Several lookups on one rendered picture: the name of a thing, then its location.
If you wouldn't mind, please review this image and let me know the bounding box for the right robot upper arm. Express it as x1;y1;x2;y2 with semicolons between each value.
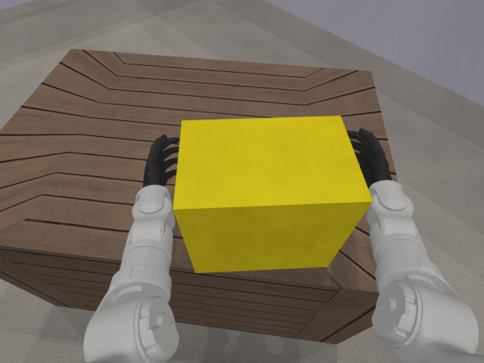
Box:
372;280;484;363

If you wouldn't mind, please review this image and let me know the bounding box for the left robot hand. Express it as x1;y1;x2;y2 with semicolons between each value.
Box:
143;135;180;188

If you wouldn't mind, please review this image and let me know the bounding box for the robot left forearm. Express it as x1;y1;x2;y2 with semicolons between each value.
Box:
84;185;175;361

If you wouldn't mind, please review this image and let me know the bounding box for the right robot hand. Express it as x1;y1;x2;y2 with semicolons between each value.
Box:
347;128;392;188

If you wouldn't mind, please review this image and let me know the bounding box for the left robot upper arm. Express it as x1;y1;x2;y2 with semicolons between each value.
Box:
83;294;179;363

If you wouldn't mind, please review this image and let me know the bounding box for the pedestal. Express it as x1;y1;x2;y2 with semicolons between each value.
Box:
0;49;398;344

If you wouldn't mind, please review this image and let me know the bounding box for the robot right forearm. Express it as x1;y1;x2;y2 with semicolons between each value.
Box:
366;180;479;351

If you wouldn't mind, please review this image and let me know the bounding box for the carton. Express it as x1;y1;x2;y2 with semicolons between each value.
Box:
173;116;373;273

